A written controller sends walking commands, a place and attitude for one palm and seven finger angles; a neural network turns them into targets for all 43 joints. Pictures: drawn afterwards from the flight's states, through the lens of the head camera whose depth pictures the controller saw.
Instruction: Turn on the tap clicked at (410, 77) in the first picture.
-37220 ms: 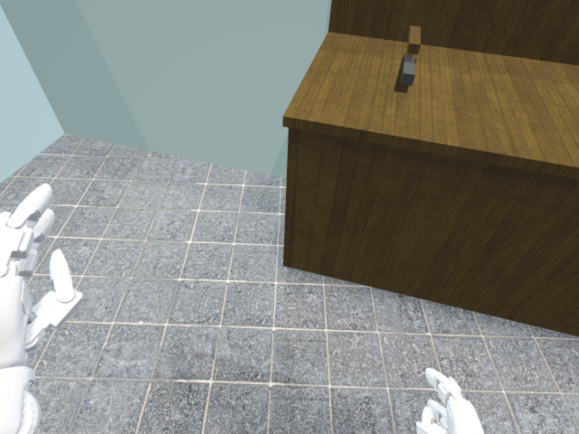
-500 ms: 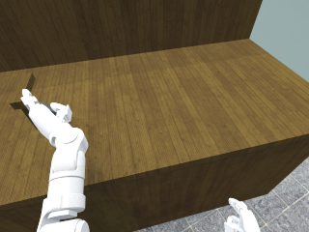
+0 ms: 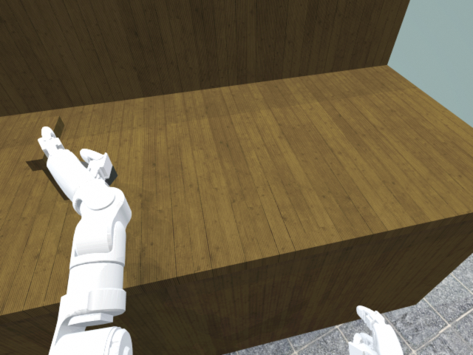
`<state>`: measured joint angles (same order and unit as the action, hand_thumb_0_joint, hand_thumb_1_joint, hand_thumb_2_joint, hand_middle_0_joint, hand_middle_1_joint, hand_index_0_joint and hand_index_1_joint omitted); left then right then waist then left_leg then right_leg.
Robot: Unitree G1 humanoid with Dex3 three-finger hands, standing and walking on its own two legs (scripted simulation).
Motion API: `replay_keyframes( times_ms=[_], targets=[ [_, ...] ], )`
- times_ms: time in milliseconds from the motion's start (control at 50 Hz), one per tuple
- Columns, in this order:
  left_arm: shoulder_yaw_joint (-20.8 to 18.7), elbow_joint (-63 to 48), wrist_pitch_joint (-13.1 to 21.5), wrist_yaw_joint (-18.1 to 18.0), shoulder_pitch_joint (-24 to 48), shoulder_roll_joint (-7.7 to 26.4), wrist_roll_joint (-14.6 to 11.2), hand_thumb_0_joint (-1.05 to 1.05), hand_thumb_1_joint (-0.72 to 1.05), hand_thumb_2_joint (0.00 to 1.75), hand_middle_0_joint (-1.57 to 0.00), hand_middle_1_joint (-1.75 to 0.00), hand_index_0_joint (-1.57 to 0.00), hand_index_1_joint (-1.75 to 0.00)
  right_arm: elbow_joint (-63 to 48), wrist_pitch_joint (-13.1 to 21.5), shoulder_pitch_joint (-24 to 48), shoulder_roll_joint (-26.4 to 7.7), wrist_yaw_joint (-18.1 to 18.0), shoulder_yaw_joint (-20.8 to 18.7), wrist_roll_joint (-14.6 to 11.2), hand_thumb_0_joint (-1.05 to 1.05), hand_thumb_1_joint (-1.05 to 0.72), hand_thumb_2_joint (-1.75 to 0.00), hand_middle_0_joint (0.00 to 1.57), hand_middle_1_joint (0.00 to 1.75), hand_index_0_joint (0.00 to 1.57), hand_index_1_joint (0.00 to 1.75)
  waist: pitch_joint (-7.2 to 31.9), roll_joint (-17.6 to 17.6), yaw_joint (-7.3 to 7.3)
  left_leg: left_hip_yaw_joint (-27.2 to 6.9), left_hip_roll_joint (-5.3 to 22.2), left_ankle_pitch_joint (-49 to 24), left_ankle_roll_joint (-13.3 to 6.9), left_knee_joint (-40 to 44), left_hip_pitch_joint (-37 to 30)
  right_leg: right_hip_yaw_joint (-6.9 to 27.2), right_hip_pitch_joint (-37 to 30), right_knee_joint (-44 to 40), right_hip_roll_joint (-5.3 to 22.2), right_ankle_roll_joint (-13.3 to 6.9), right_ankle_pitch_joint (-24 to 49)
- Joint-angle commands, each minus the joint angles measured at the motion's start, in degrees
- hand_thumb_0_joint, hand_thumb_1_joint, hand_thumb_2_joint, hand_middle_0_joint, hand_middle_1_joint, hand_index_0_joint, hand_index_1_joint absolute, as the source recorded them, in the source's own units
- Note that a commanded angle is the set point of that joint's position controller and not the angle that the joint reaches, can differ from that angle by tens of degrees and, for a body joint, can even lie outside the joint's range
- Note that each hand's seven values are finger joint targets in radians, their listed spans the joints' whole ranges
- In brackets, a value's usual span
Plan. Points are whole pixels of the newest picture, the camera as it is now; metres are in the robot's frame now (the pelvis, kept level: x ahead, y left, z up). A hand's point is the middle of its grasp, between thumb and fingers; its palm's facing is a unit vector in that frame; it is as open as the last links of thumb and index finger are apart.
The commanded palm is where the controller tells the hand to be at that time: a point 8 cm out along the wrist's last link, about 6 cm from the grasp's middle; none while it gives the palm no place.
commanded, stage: lift the hand up off the lever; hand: left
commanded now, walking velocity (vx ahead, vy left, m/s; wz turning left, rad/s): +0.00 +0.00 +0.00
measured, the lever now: (106, 174) +0.40 +0.31 +0.09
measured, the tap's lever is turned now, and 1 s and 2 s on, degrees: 62 62 62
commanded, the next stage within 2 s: draw the hand back beside the body in 0.54 s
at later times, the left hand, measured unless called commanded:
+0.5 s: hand (101, 161) +0.35 +0.26 +0.17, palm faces +0.79 -0.62 -0.02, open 7.8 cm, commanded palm +0.29 +0.28 +0.17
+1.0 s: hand (93, 206) +0.29 +0.26 +0.14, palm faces +0.42 -0.87 -0.25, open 7.8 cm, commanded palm +0.25 +0.28 +0.17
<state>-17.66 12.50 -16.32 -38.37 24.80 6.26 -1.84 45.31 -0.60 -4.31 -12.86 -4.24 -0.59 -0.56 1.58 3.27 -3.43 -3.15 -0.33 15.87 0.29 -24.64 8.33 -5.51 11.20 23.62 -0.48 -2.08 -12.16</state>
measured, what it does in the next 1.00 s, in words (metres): stands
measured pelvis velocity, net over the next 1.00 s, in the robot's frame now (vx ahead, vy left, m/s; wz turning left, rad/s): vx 0.00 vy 0.00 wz -0.05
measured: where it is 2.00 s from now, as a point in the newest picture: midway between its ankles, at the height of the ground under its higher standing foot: outside the picture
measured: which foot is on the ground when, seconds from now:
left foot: down 0.00-1.00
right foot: down 0.00-1.00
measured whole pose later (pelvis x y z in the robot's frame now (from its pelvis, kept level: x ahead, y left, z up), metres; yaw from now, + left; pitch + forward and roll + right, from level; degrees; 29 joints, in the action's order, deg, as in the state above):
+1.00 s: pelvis +0.00 +0.00 +0.00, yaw -3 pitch -4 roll +0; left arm -17.1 -3.5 -8.2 -8.3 -4.0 19.8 -6.4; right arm 37.6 -0.4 -9.6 -14.3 -3.7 0.2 -2.2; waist -0.9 2.8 -1.8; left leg -0.1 0.8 15.6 0.2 -22.4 2.6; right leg -2.6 6.7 21.6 -1.8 -2.2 -10.8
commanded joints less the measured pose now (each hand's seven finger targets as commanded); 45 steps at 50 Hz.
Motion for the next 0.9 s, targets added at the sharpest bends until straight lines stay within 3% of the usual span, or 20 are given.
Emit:
replay_keyframes(
  times_ms=[0, 40, 60, 120, 160, 240, 320, 400, 460, 520, 560, 620, 640, 660, 700, 760, 820, 840, 860, 880],
  targets=[
    [0.3, -13.5, 0.7, 0.2, 18.5, 8.3, 0.1, 0.00, 0.90, 0.90, -0.15, -0.15, -0.15, -0.15, -10.0, 2.7, 11.0, -5.4, -0.2, -1.5, -0.1, 0.00, -0.90, -0.90, 0.20, 0.30, 0.20, 0.30, 14.5, -3.8, -0.83, 2.2, 0.2, -19.8, -0.1, 2.9, -0.4, 1.5, -11.5, -2.4, 2.4, 0.1, 13.5],
    [0.6, -16.1, 0.3, -0.3, 17.3, 7.7, 0.2, 0.00, 0.90, 0.90, -0.15, -0.15, -0.15, -0.15, -10.4, 2.6, 10.9, -5.3, 0.3, -1.6, 0.1, 0.00, -0.90, -0.90, 0.20, 0.30, 0.20, 0.30, 15.5, -3.6, -1.32, 2.4, 0.4, -24.2, 0.5, 2.4, -1.5, 1.2, -12.7, -1.5, 2.5, 0.0, 18.2],
    [-1.9, -16.7, 0.4, -0.4, 15.9, 10.8, 0.1, 0.00, 0.90, 0.90, -0.15, -0.15, -0.15, -0.15, -10.5, 2.2, 11.3, -5.4, 0.3, -1.7, 0.0, 0.00, -0.90, -0.90, 0.20, 0.30, 0.20, 0.30, 16.0, -3.3, -1.99, 1.9, 0.5, -24.7, 1.0, 2.9, -1.3, 1.0, -13.3, -1.2, 2.3, -0.2, 17.6],
    [-0.6, -19.2, 0.2, -0.9, 17.3, 9.7, 0.7, 0.00, 0.90, 0.90, -0.15, -0.15, -0.15, -0.15, -10.8, 1.9, 11.8, -5.0, 0.8, -1.5, 0.1, 0.00, -0.90, -0.90, 0.20, 0.30, 0.20, 0.30, 15.9, -4.2, -1.64, 2.5, 0.8, -26.2, 0.9, 2.3, -1.9, 1.2, -13.7, -1.2, 2.5, -0.1, 20.0],
    [-2.6, -21.6, 0.6, -0.9, 18.2, 12.7, 0.9, 0.00, 0.90, 0.90, -0.15, -0.15, -0.15, -0.15, -10.7, 1.5, 12.5, -5.0, 0.7, -1.5, 0.1, 0.00, -0.90, -0.90, 0.20, 0.30, 0.20, 0.30, 16.4, -2.1, -1.95, 2.3, 1.0, -26.6, 1.2, 2.5, -2.5, 1.3, -14.0, -1.2, 2.5, -0.2, 19.6],
    [1.6, -23.3, -0.1, -0.7, 18.6, 8.6, 1.5, 0.00, 0.90, 0.90, -0.15, -0.15, -0.15, -0.15, -10.3, 2.0, 12.7, -4.6, 1.1, -1.3, 0.3, 0.00, -0.90, -0.90, 0.20, 0.30, 0.20, 0.30, 16.7, -0.4, -1.22, 2.6, 0.9, -27.8, 1.7, 2.1, -4.0, 1.2, -13.3, -1.2, 2.4, -0.4, 20.0],
    [4.8, -20.5, -2.3, 0.5, 20.5, 5.4, 0.7, 0.00, 0.90, 0.90, -0.15, -0.15, -0.15, -0.15, -9.4, 2.2, 13.6, -4.9, 0.8, -0.8, -0.1, 0.00, -0.90, -0.90, 0.20, 0.30, 0.20, 0.30, 12.4, -2.7, 0.07, 1.8, 0.7, -22.1, 1.4, 3.4, -3.2, 0.9, -10.5, -3.1, 2.1, -0.2, 13.6],
    [4.1, -15.5, -4.6, 1.0, 22.1, 5.7, 0.0, 0.00, 0.90, 0.90, -0.15, -0.15, -0.15, -0.15, -8.8, 2.1, 14.6, -4.8, 0.2, -0.3, -0.6, 0.00, -0.90, -0.90, 0.20, 0.30, 0.20, 0.30, 9.4, -5.4, 0.06, 1.4, 0.0, -13.2, 0.7, 5.0, -0.6, 1.3, -8.8, -4.8, 2.2, 0.2, 5.7],
    [1.7, -15.3, -4.1, 0.4, 24.2, 8.5, 0.3, 0.00, 0.90, 0.90, -0.15, -0.15, -0.15, -0.15, -8.8, 2.1, 15.0, -4.8, 0.0, -0.2, -0.5, 0.00, -0.90, -0.90, 0.20, 0.30, 0.20, 0.30, 10.9, -3.2, -0.56, 1.3, -0.2, -12.3, 1.0, 5.3, -0.2, 1.5, -9.4, -4.6, 2.2, 0.0, 4.9],
    [2.3, -16.4, -2.7, -0.8, 25.2, 7.9, 1.2, 0.00, 0.90, 0.90, -0.15, -0.15, -0.15, -0.15, -8.8, 2.3, 14.7, -4.2, 0.5, -0.3, 0.0, 0.00, -0.90, -0.90, 0.20, 0.30, 0.20, 0.30, 14.2, 0.5, -1.21, 1.6, 0.1, -15.7, 1.9, 4.3, -1.1, 1.6, -10.2, -3.6, 2.3, -0.3, 7.4],
    [0.0, -15.9, -1.9, -1.2, 24.5, 10.6, 1.5, 0.00, 0.90, 0.90, -0.15, -0.15, -0.15, -0.15, -8.8, 2.0, 14.4, -4.5, 0.5, -0.5, 0.2, 0.00, -0.90, -0.90, 0.20, 0.30, 0.20, 0.30, 14.3, 0.3, -1.70, 1.4, 0.5, -17.1, 2.0, 4.2, -0.9, 1.5, -10.5, -3.5, 2.2, -0.4, 8.0],
    [0.1, -15.3, -1.1, -1.7, 24.2, 10.1, 1.7, 0.00, 0.90, 0.90, -0.15, -0.15, -0.15, -0.15, -9.2, 2.0, 13.9, -4.6, 0.7, -0.8, 0.4, 0.00, -0.90, -0.90, 0.20, 0.30, 0.20, 0.30, 15.6, -3.3, -1.47, 1.7, 0.9, -18.1, 1.2, 3.7, -1.0, 1.5, -11.3, -3.4, 2.3, -0.1, 9.2],
    [10.3, -21.0, 0.2, 7.7, 20.5, 8.2, 4.1, 0.00, 0.90, 0.90, -0.15, -0.15, -0.15, -0.15, -9.5, 0.8, 9.6, -6.7, 0.0, -0.7, 0.4, 0.00, -0.90, -0.90, 0.20, 0.30, 0.20, 0.30, 17.2, -5.0, 2.49, 2.7, 1.0, -21.8, -0.5, 2.2, -4.7, 3.6, -11.5, 0.0, 2.0, -0.4, 17.6],
    [3.1, -23.4, 0.7, 11.8, 16.8, 14.3, 2.8, 0.00, 0.90, 0.90, -0.15, -0.16, -0.15, -0.16, -11.1, 0.3, 8.7, -6.4, -0.8, -1.4, -0.1, 0.00, -0.90, -0.90, 0.20, 0.30, 0.20, 0.30, 20.4, -3.7, 0.72, 2.9, 1.1, -25.0, -0.8, 2.4, -5.6, 3.3, -14.0, 0.4, 1.7, -0.8, 21.8],
    [3.6, -27.8, 1.3, 16.9, 12.9, 15.1, 1.1, 0.00, 0.90, 0.90, -0.15, -0.16, -0.15, -0.16, -12.9, -0.3, 8.5, -5.7, -1.7, -1.0, -0.6, 0.00, -0.90, -0.90, 0.20, 0.30, 0.20, 0.30, 21.1, -2.6, -0.09, 3.4, 0.8, -28.9, -1.0, 2.4, -6.7, 3.7, -16.8, 0.9, 1.6, -0.5, 27.1],
    [-1.1, -26.0, 0.1, 26.7, -2.5, 18.5, -3.6, 0.00, 0.90, 0.90, -0.16, -0.17, -0.16, -0.17, -14.5, -1.0, 8.5, -5.8, -2.3, -0.2, -2.0, 0.00, -0.90, -0.90, 0.20, 0.30, 0.20, 0.30, 14.0, -4.4, -1.37, 3.1, 1.3, -26.8, -1.3, 4.1, -3.6, 3.5, -16.6, -0.3, 1.0, -0.5, 27.1],
    [-4.8, -29.3, -3.2, 28.0, -6.8, 18.2, -8.5, 0.00, 0.90, 0.90, -0.16, -0.18, -0.16, -0.18, -17.0, 0.2, 11.4, -4.9, -2.7, 0.7, -3.4, 0.00, -0.90, -0.90, 0.20, 0.30, 0.20, 0.30, 8.7, -6.3, -2.80, 3.2, 0.7, -20.5, -1.5, 5.1, -0.8, 3.2, -14.5, -2.6, 0.8, 0.1, 20.0],
    [-8.1, -24.1, 4.3, 28.2, -14.5, 29.9, -4.9, 0.00, 0.90, 0.90, -0.16, -0.18, -0.16, -0.18, -15.5, 0.9, 5.9, -6.2, -0.8, 0.1, -1.2, 0.00, -0.90, -0.90, 0.20, 0.30, 0.20, 0.30, 4.0, -7.1, -0.86, 2.4, 1.7, -19.2, -2.2, 4.4, 0.2, 4.1, -11.9, -2.6, 2.5, 0.5, 19.0],
    [-9.9, -22.2, 8.1, 28.7, -17.9, 29.8, -4.7, 0.00, 0.90, 0.90, -0.16, -0.19, -0.16, -0.19, -15.3, 1.1, 5.5, -6.0, 0.2, -0.1, -1.2, 0.00, -0.90, -0.90, 0.20, 0.30, 0.20, 0.30, 3.3, -3.3, -1.92, 2.2, 1.6, -19.0, -1.8, 4.9, 1.6, 4.0, -12.0, -2.6, 2.6, -0.1, 18.0],
    [-7.6, -24.4, 10.6, 29.4, -17.9, 27.6, -4.5, 0.00, 0.90, 0.90, -0.16, -0.19, -0.16, -0.19, -16.0, 1.7, 5.6, -5.5, 0.7, 0.0, -1.2, 0.00, -0.90, -0.90, 0.20, 0.30, 0.20, 0.30, 5.0, -3.1, -1.30, 2.7, 1.5, -19.9, -2.0, 4.6, 1.1, 4.5, -12.7, -2.4, 2.5, -0.1, 18.7]
  ],
)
